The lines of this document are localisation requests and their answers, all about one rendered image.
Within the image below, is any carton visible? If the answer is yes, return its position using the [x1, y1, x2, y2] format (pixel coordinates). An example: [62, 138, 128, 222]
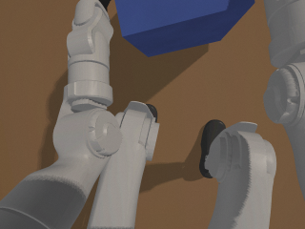
[114, 0, 255, 57]

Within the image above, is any robot left upper arm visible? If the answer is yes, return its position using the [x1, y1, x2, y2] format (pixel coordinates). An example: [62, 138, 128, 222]
[0, 108, 123, 229]

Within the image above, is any right robot foot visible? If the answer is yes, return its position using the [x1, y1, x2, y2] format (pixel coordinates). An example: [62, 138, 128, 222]
[199, 119, 226, 178]

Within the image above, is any robot right upper arm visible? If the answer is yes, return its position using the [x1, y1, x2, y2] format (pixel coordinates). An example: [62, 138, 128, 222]
[263, 62, 305, 201]

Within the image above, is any right robot forearm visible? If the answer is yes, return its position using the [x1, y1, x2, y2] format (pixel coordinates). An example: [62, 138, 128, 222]
[263, 0, 305, 68]

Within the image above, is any right robot thigh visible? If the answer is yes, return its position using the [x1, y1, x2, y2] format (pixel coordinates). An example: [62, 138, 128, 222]
[208, 130, 274, 229]

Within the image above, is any left robot forearm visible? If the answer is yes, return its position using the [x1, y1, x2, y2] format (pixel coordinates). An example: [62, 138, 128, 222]
[56, 0, 113, 123]

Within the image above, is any robot left hand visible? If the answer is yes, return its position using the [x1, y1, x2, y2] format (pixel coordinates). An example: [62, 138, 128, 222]
[99, 0, 111, 12]

